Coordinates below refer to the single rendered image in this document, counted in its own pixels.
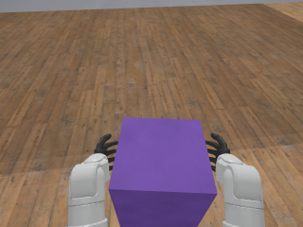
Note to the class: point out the right robot forearm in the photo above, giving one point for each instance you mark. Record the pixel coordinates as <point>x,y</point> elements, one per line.
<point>242,192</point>

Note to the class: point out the left robot forearm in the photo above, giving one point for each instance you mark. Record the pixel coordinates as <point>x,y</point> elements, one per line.
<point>86,192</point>

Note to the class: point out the carton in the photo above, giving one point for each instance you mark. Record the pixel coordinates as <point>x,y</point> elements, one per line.
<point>162,175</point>

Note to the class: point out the right robot hand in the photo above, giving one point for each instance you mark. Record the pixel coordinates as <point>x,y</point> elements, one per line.
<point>221,148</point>

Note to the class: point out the left robot hand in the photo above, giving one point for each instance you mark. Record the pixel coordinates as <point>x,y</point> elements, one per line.
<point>101,148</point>

